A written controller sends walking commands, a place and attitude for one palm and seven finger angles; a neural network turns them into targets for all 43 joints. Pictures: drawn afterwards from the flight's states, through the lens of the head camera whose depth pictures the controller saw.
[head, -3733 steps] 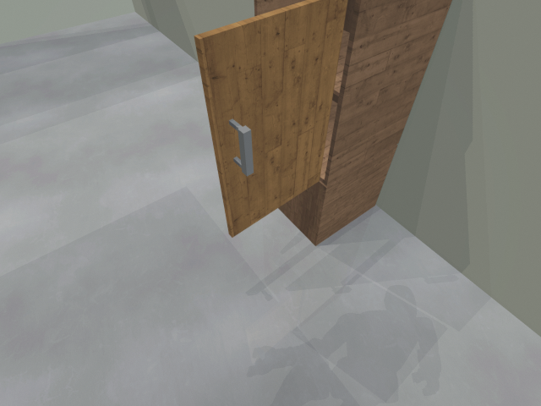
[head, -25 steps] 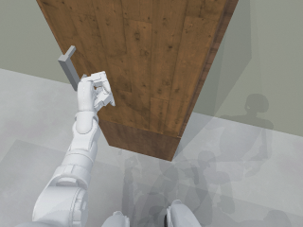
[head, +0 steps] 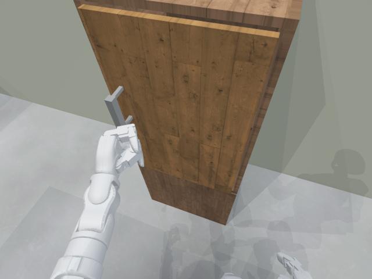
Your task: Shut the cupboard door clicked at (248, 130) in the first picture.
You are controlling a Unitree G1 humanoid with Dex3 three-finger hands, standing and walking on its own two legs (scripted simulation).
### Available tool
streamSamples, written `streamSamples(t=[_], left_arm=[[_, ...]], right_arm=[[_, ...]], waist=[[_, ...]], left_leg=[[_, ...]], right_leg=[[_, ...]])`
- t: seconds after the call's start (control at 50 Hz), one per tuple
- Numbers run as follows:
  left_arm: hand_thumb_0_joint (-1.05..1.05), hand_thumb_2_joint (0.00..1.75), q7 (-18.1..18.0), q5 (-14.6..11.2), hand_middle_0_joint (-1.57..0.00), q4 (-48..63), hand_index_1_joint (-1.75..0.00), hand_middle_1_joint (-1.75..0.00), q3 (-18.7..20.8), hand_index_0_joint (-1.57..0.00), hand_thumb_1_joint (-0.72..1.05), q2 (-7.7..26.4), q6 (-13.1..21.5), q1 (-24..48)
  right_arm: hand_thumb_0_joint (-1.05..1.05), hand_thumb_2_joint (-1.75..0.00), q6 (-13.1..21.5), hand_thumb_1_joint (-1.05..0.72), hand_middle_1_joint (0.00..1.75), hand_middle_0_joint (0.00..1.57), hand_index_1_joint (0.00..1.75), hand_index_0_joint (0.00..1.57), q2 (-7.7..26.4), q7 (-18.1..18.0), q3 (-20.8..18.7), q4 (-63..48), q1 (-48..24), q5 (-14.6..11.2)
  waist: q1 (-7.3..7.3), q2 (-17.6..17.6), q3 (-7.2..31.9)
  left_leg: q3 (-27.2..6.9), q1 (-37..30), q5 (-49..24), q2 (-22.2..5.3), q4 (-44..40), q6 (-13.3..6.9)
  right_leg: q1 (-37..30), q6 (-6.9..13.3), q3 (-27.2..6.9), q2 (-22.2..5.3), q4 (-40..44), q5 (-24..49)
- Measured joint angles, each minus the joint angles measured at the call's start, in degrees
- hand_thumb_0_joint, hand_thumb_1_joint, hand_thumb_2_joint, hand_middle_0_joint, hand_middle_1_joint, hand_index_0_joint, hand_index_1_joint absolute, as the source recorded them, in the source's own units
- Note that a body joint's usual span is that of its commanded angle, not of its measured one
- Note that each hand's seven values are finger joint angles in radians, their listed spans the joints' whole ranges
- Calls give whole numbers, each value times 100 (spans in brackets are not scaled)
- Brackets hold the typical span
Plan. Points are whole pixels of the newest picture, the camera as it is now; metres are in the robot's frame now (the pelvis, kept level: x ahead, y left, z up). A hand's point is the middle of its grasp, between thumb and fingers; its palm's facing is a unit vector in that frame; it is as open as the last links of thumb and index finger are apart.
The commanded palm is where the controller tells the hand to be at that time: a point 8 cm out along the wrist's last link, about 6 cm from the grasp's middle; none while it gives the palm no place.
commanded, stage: draw the hand back to the body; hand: left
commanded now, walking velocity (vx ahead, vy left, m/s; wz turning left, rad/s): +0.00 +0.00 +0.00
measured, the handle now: (121, 110) +0.52 +0.19 +0.04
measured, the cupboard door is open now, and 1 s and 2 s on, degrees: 0 0 0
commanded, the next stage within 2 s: step back with the hand held close in 1.32 s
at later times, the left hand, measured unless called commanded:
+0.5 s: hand (72, 183) +0.26 +0.20 +0.14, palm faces +0.19 -0.95 -0.25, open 3.2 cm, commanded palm +0.22 +0.25 +0.16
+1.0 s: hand out of the picture +0.19 +0.29 +0.21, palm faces +0.49 -0.77 -0.41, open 6.5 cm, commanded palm +0.14 +0.32 +0.22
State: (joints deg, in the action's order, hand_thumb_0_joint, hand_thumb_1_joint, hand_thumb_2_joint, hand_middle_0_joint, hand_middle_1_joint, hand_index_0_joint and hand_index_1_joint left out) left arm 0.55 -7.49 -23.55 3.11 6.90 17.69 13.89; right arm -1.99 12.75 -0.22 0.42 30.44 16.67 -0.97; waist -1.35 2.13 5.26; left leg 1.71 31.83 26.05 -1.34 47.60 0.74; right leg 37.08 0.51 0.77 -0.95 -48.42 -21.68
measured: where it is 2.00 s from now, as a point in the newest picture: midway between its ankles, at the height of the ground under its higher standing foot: outside the picture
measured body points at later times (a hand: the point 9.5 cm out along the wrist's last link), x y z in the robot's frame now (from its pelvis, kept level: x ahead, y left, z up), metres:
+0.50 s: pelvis +0.00 +0.01 +0.03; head -0.01 -0.01 +0.48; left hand +0.24 +0.25 +0.15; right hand +0.19 -0.21 -0.05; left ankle -0.03 +0.13 -0.70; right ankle +0.02 -0.11 -0.70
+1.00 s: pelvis +0.01 +0.02 +0.04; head -0.02 -0.01 +0.49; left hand +0.16 +0.33 +0.23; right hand +0.20 -0.19 -0.05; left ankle -0.03 +0.13 -0.70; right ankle +0.02 -0.11 -0.70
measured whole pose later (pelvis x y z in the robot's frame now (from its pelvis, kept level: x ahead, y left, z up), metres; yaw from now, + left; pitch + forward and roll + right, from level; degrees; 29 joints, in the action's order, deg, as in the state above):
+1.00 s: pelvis +0.01 +0.02 +0.04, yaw +1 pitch -4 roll +0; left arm -6.0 -3.9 22.4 20.7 20.0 3.3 -26.4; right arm 5.2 12.5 -4.8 1.3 35.9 12.8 0.0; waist 4.4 4.2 0.1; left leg 1.2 3.7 17.3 -0.1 25.2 -0.7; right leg 7.8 -1.2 1.7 -1.8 -25.0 -12.9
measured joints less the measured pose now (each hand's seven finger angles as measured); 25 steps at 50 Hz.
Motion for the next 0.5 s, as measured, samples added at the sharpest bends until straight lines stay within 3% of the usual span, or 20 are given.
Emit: streamSamples(t=[0.26,0.36,0.5], left_arm=[[1,90,656,-444,-128,1373,-148,-147,185,-128,90,407,-650,-1155],[1,90,60,107,-120,2076,-139,-138,32,-120,90,659,-1130,-1693],[1,90,-378,362,-104,2936,-121,-120,118,-104,90,782,-1488,-2482]], right_arm=[[1,-90,364,-90,30,20,30,20,198,-286,58,88,-226,-140],[1,-90,319,-90,30,20,30,20,116,-511,52,79,-418,-81],[1,-90,360,-90,30,20,30,20,11,-608,171,130,-522,-6]], waist=[[109,41,-194],[175,43,-347],[308,70,-472]], left_leg=[[-117,-878,-272,15,-586,6],[-73,-1483,-475,47,-1104,-14],[-70,-2217,-739,75,-1785,-60]], right_leg=[[-961,5,128,-11,638,243],[-1535,-27,90,-29,1095,414],[-2284,-69,100,-41,1781,673]])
